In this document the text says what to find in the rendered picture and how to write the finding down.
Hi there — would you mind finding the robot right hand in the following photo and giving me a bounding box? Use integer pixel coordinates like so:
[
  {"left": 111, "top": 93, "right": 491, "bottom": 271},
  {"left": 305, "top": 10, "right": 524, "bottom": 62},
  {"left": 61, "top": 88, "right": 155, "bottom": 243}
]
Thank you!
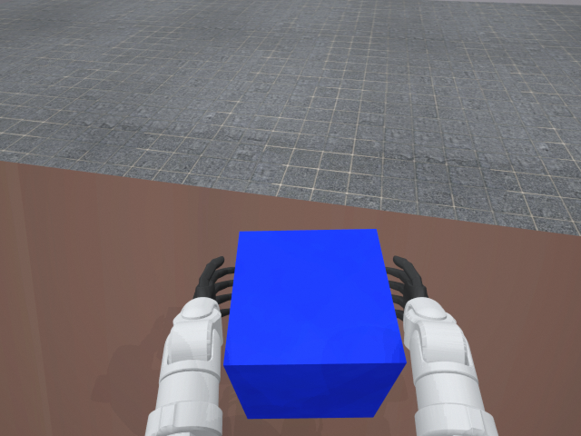
[{"left": 385, "top": 255, "right": 428, "bottom": 321}]

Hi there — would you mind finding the right robot forearm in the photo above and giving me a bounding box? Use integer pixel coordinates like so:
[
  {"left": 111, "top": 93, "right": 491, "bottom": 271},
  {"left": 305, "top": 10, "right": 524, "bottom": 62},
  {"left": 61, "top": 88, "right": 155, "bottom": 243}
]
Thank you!
[{"left": 403, "top": 297, "right": 498, "bottom": 436}]

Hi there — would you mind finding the robot left hand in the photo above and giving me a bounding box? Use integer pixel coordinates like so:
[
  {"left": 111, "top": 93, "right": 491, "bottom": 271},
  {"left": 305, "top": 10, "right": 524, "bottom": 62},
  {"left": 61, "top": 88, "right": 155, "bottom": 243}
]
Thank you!
[{"left": 193, "top": 256, "right": 235, "bottom": 317}]

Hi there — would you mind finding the carton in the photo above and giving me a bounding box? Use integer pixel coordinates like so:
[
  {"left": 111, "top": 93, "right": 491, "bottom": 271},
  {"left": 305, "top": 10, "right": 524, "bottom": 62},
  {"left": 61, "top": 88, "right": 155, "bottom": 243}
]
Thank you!
[{"left": 223, "top": 229, "right": 407, "bottom": 419}]

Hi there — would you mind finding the left robot forearm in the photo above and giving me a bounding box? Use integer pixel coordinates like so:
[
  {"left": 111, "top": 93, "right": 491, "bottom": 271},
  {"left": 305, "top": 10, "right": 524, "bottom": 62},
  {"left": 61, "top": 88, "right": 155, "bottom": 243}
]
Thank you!
[{"left": 145, "top": 297, "right": 223, "bottom": 436}]

